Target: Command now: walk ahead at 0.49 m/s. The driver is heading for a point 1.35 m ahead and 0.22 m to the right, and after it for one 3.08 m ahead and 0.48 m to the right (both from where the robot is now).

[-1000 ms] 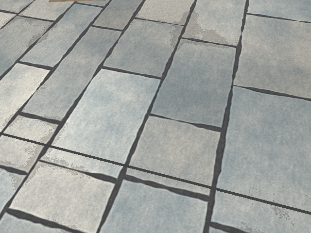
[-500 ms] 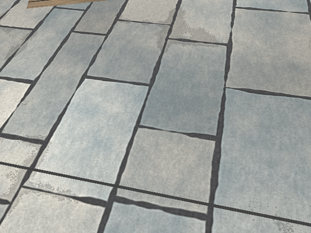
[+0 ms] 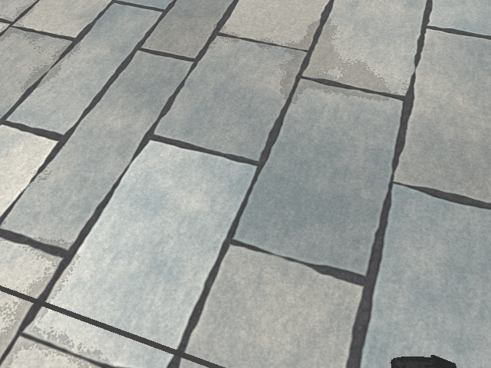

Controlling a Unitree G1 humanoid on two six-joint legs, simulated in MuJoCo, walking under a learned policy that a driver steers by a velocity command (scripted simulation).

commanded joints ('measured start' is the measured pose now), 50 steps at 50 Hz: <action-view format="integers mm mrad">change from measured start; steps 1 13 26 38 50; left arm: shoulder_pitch -7 -179 -608 -266 -19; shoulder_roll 174 87 93 150 206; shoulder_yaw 33 35 22 77 87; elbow -19 -107 -237 -97 -78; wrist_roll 10 27 6 -9 -5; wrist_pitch -6 49 45 30 30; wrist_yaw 18 -37 -43 -19 -5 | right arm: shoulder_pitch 152 373 578 349 -63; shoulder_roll -127 -103 -116 -107 -113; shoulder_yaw -38 -44 -29 -40 -30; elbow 7 163 243 78 -112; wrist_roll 3 12 -10 -23 -14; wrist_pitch -18 -79 -67 -54 -13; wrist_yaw -24 -26 -53 -32 -13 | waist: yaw -133 -23 -130 -96 23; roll -113 -1 48 -12 -85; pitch -72 15 48 -47 -18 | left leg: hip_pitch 259 370 723 30 -111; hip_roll -72 202 226 112 60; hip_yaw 5 -292 -113 -157 -121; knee -38 -502 -429 556 119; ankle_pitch -80 -7 358 -252 35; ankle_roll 56 158 84 -67 -130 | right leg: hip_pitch -53 -729 -827 -321 -203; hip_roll -291 -207 -147 -281 -212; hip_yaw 50 11 -86 314 321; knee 287 956 456 62 85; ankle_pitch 1277 136 291 417 556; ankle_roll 6 54 26 -175 -103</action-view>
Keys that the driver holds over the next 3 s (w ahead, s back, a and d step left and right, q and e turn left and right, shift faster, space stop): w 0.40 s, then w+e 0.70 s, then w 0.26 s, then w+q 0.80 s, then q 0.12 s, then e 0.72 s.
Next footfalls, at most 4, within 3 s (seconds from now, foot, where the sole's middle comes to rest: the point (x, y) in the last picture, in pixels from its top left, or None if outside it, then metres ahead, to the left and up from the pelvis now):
0.06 left None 0.21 0.06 -0.77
0.62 right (318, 343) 0.51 -0.11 -0.77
1.18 left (290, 230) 0.85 -0.03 -0.77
1.68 right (376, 198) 0.99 -0.31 -0.77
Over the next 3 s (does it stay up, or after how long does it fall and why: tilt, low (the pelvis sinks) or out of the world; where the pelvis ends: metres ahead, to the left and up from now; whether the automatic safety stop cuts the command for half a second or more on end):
stays up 1.29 -0.22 0.01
